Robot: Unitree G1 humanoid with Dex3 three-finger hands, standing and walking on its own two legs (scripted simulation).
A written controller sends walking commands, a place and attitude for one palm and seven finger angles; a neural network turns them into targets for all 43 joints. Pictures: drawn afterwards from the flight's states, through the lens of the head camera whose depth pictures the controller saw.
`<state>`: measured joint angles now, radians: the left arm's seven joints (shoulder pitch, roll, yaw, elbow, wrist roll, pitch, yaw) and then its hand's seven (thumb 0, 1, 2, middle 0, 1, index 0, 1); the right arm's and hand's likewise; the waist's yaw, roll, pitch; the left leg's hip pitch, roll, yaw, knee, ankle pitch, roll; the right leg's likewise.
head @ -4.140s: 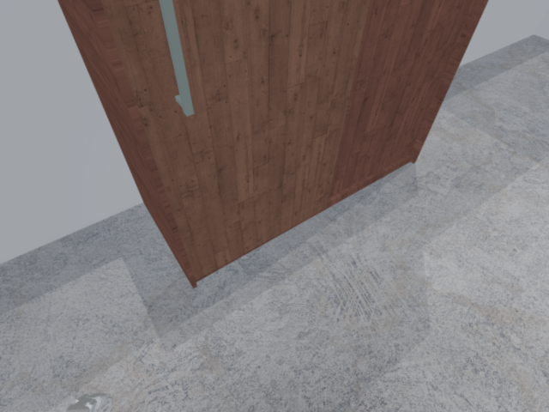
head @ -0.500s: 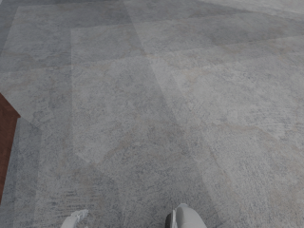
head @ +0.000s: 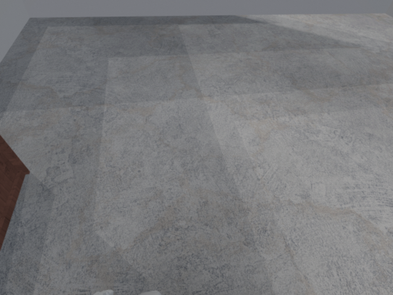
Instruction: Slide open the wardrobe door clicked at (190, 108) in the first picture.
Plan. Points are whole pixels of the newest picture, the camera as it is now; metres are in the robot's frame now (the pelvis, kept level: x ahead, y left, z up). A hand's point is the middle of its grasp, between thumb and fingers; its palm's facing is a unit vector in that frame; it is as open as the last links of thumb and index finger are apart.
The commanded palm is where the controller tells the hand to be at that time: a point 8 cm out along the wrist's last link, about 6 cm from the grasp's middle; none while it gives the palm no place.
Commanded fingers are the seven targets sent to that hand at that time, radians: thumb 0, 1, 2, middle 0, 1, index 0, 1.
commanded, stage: turn to face it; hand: left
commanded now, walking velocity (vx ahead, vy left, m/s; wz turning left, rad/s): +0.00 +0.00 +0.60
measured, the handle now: out of the picture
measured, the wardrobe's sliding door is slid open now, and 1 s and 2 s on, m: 0.00 0.00 0.00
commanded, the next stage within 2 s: none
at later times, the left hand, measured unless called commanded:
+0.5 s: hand out of the picture +0.08 +0.22 -0.15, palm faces +0.27 -0.93 -0.26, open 7.4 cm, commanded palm none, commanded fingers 0.00 0.90 0.90 -0.20 -0.30 -0.20 -0.30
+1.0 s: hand out of the picture -0.08 +0.17 -0.17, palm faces +0.58 -0.77 -0.26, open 7.4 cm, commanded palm none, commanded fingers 0.00 0.90 0.90 -0.20 -0.30 -0.20 -0.30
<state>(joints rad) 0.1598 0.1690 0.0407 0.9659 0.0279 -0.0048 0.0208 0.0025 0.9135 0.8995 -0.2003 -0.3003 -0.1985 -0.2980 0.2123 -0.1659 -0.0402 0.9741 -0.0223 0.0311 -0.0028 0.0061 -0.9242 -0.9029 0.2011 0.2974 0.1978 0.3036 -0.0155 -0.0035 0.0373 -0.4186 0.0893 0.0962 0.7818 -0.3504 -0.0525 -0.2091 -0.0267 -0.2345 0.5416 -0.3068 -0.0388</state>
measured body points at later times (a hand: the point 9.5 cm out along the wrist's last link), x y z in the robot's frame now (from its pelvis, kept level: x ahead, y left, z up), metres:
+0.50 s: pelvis +0.03 -0.01 +0.01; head +0.06 +0.01 +0.46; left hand +0.06 +0.27 -0.13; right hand +0.14 -0.25 -0.13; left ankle +0.05 +0.10 -0.73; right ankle +0.05 -0.16 -0.69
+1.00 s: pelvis +0.01 -0.02 +0.00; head +0.04 +0.01 +0.44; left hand -0.11 +0.21 -0.15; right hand +0.25 -0.18 -0.13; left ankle -0.06 +0.07 -0.73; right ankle +0.06 -0.15 -0.73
